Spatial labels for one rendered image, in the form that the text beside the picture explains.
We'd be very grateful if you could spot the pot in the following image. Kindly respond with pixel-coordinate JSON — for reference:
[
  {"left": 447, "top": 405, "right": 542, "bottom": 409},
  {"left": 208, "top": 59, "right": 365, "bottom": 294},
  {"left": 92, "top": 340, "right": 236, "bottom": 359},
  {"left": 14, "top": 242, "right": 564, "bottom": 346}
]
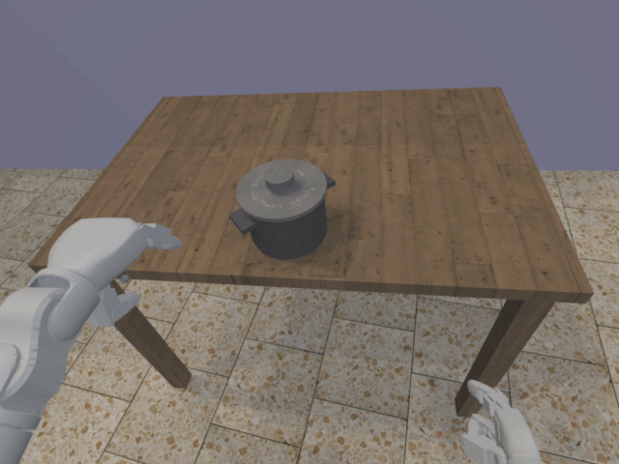
[{"left": 229, "top": 168, "right": 336, "bottom": 260}]

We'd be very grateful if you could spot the lid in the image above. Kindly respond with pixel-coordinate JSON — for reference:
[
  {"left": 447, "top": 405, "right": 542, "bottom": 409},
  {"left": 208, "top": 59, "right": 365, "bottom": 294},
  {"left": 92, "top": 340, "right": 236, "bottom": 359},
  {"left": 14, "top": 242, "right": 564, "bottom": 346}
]
[{"left": 236, "top": 159, "right": 327, "bottom": 222}]

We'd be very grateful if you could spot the knob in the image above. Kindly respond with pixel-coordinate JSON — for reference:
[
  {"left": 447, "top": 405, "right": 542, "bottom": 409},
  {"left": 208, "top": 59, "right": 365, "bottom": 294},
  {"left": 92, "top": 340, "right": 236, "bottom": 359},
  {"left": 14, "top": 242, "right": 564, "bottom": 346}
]
[{"left": 264, "top": 165, "right": 295, "bottom": 191}]

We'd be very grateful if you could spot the left robot forearm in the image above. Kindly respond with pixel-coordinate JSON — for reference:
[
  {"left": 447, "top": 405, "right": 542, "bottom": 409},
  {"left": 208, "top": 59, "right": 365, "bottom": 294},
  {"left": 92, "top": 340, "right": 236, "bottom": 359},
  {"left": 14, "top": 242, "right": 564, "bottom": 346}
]
[{"left": 0, "top": 268, "right": 100, "bottom": 464}]

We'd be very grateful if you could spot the robot left hand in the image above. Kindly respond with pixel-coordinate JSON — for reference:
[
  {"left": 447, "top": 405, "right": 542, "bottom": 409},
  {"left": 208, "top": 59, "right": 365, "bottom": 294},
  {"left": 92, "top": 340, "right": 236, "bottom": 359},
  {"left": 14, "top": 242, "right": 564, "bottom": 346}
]
[{"left": 47, "top": 217, "right": 182, "bottom": 327}]

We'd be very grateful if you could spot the robot right hand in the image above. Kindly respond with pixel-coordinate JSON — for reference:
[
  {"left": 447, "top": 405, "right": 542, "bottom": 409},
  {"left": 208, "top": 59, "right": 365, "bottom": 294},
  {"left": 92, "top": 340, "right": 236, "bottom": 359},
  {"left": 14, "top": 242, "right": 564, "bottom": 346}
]
[{"left": 462, "top": 380, "right": 542, "bottom": 464}]

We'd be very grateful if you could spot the table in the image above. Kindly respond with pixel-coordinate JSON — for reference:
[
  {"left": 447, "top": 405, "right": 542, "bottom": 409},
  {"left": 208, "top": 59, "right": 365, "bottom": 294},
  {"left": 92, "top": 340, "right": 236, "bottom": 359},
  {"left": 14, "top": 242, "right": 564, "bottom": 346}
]
[{"left": 28, "top": 87, "right": 594, "bottom": 418}]

